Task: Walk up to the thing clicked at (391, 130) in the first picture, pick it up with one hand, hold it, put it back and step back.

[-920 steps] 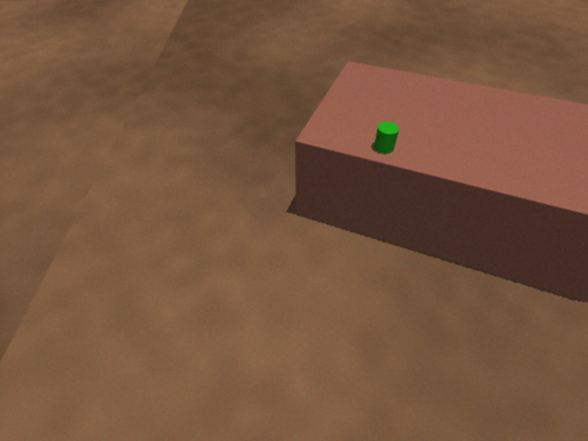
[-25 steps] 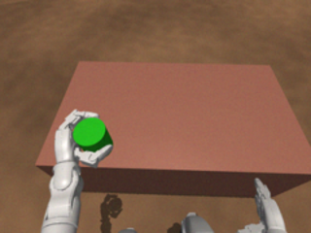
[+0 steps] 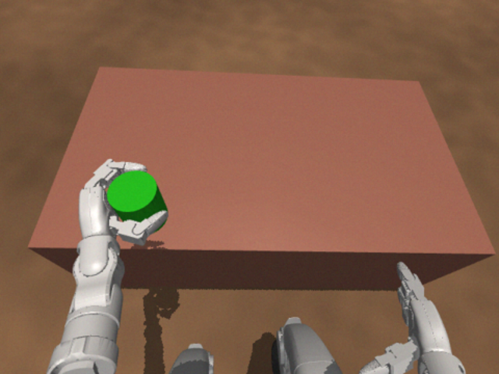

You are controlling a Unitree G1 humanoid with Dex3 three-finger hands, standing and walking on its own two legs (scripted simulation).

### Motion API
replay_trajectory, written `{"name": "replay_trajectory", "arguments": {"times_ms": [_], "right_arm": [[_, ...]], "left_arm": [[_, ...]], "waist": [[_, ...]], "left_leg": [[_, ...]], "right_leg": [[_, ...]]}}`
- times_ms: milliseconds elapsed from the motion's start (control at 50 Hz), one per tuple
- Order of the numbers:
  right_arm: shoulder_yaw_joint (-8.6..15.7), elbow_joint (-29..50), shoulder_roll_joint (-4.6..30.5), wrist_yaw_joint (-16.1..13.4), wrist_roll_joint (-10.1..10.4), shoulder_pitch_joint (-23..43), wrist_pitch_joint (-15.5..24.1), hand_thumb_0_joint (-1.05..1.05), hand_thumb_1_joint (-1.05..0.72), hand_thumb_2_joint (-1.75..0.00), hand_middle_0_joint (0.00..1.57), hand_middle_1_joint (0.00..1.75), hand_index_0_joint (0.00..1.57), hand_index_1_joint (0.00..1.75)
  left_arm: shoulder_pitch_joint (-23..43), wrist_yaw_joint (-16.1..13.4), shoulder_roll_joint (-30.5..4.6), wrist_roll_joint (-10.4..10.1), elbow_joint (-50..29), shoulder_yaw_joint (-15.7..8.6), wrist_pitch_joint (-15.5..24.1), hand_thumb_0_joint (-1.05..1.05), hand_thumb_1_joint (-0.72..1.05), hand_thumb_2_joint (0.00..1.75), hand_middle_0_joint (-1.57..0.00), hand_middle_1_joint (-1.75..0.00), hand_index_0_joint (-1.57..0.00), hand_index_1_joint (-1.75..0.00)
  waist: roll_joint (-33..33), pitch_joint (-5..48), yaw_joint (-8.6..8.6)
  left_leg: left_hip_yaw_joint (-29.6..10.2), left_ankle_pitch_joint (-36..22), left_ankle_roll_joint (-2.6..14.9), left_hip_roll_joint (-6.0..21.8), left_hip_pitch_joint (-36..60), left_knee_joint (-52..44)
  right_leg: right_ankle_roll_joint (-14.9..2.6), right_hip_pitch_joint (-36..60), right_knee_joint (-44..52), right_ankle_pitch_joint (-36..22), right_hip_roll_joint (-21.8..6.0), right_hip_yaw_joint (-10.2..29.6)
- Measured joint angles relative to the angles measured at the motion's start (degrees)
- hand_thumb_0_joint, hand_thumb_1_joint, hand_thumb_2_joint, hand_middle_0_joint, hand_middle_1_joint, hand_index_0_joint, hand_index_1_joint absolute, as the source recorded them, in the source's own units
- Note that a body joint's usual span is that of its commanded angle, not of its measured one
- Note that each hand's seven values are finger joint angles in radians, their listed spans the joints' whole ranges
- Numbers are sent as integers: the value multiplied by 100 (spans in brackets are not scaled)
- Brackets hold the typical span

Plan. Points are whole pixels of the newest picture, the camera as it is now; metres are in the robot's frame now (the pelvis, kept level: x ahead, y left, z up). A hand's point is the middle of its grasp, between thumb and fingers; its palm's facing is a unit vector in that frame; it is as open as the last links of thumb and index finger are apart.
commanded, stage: crouch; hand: left
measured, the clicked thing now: (140, 204) +0.38 +0.17 +0.01
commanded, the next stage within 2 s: lower in 0.94 s
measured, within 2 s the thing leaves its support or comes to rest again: neither
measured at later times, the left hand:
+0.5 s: hand (149, 192) +0.45 +0.19 -0.08, palm faces +0.17 -0.98 -0.03, open 10.4 cm
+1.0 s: hand (153, 192) +0.47 +0.19 -0.12, palm faces +0.20 -0.98 -0.03, open 10.4 cm
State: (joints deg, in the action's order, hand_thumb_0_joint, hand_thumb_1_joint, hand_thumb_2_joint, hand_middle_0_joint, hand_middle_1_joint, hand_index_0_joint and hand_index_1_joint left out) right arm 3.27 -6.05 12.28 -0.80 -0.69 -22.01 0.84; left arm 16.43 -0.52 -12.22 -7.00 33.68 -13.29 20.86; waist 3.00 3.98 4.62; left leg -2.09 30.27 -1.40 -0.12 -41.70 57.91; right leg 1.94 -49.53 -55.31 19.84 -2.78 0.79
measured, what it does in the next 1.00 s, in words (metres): lowers itself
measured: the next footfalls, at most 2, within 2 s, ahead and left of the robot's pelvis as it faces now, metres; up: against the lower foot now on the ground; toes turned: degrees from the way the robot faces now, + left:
none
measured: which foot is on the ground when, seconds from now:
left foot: down 0.00-1.00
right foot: down 0.00-1.00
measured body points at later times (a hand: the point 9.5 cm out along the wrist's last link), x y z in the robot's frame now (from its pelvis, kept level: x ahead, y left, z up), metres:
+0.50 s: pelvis -0.02 +0.01 -0.06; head +0.14 +0.04 +0.36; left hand +0.44 +0.24 -0.08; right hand +0.14 -0.26 -0.07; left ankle -0.02 +0.13 -0.67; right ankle +0.07 -0.14 -0.67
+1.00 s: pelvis -0.02 +0.00 -0.09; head +0.16 +0.04 +0.32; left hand +0.46 +0.24 -0.11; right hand +0.14 -0.26 -0.06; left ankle -0.02 +0.13 -0.67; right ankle +0.07 -0.14 -0.67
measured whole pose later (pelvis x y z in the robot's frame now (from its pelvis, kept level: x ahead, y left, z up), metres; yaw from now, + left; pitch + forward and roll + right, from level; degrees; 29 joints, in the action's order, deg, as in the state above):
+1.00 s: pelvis -0.02 +0.00 -0.09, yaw +0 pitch +30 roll -2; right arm 3.0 11.2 15.7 4.0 -3.7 -24.1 -0.4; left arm 40.3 -0.8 -25.5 -1.6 63.1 -25.9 34.2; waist 1.8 8.1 16.0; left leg -4.5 38.0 -1.9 0.0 -74.6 83.0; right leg 1.9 -81.2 -76.4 24.8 -2.3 -0.6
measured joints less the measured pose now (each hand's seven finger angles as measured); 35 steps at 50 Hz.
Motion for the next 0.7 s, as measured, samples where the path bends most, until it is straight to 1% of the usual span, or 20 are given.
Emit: {"name": "replay_trajectory", "arguments": {"times_ms": [120, 200, 240, 320, 380, 500, 700], "right_arm": [[6, 390, 121, 151, -128, -71, 71, -1, 53, -6, 6, 5, 6, 5], [10, 560, 172, 215, -205, -132, 71, -1, 53, -6, 6, 5, 6, 5], [-4, 622, 165, 228, -225, -146, 57, -1, 52, -6, 6, 5, 6, 5], [-78, 759, 148, 276, -255, -130, 35, -1, 52, -6, 6, 5, 6, 5], [-91, 799, 150, 330, -265, -107, 30, -1, 52, -6, 6, 5, 6, 5], [-76, 947, 197, 400, -291, -132, -10, -1, 52, -6, 6, 5, 6, 5], [-104, 1308, 227, 441, -303, -118, -60, -1, 51, -6, 6, 5, 6, 5]], "left_arm": [[792, 89, -352, 68, 1031, -314, 499, -1, -50, 113, -69, -105, -74, -107], [1208, 81, -509, 82, 1447, -504, 768, -1, -50, 113, -69, -105, -73, -107], [1419, 71, -578, 126, 1672, -574, 896, -1, -50, 114, -69, -105, -74, -107], [1765, 75, -715, 219, 2147, -670, 1043, -1, -50, 114, -69, -105, -74, -107], [1915, 110, -782, 288, 2427, -773, 1100, -1, -50, 114, -69, -105, -74, -107], [1968, 101, -883, 352, 2599, -925, 1193, -1, -50, 114, -69, -105, -73, -107], [2209, 81, -1082, 441, 2717, -1046, 1317, -1, -50, 114, -69, -105, -73, -108]], "waist": [[22, -62, 264], [-6, 5, 413], [-11, 69, 476], [-48, 218, 600], [-91, 316, 671], [-145, 360, 761], [-79, 419, 932]], "left_leg": [[-32, 110, -17, 5, -805, 554], [-60, 208, -16, 2, -1304, 912], [-73, 260, -14, -3, -1508, 1069], [-108, 360, -14, -2, -1857, 1340], [-128, 429, -11, 2, -2085, 1513], [-144, 561, -8, 8, -2466, 1830], [-234, 696, -36, -9, -2887, 2209]], "right_leg": [[-8, -760, -428, 29, 16, -10], [-2, -1235, -720, 85, 19, -23], [1, -1432, -859, 125, 17, -29], [5, -1761, -1083, 196, 20, -53], [10, -1976, -1220, 242, 26, -67], [18, -2354, -1497, 337, 38, -71], [0, -2753, -1848, 464, 21, -141]]}}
